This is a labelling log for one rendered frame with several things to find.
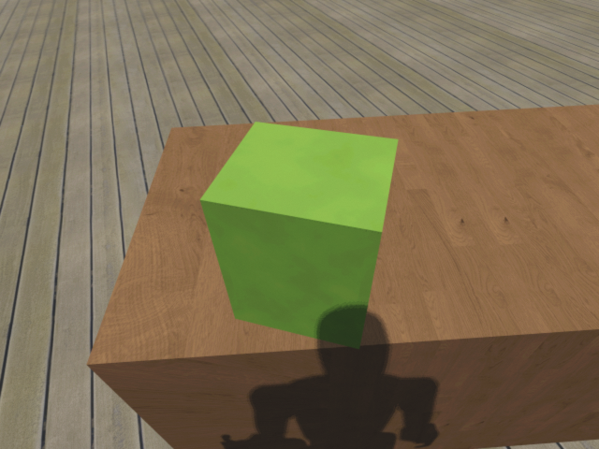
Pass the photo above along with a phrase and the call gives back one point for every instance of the carton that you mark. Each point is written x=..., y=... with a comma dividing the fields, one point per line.
x=296, y=217

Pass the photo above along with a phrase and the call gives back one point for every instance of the pedestal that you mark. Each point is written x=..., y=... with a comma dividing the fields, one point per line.
x=482, y=327

